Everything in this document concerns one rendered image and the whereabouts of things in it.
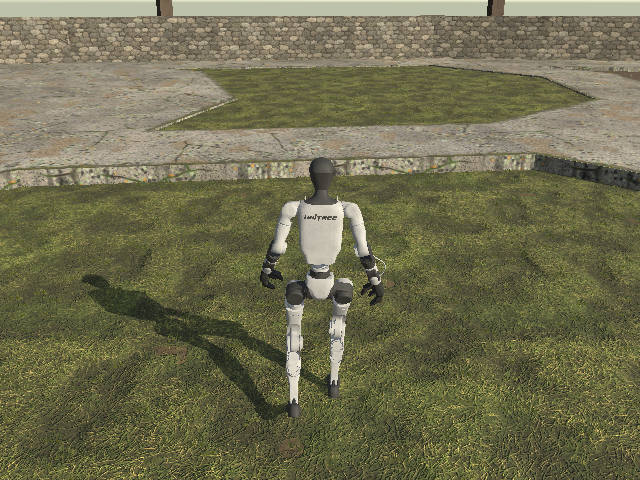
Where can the robot right shin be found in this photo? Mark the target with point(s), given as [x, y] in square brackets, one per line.
[336, 354]

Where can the robot left thigh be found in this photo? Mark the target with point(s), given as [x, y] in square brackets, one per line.
[295, 294]

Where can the robot left hand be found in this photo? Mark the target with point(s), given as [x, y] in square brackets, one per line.
[274, 275]

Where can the robot right upper arm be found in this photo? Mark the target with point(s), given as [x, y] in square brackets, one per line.
[352, 211]

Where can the robot right hand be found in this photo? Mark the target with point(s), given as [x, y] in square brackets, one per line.
[376, 289]

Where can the right robot forearm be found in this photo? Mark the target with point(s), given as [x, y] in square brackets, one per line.
[370, 267]

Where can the left robot forearm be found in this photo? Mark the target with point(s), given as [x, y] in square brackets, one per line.
[270, 260]

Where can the robot left upper arm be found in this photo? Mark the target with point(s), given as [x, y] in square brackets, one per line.
[289, 210]

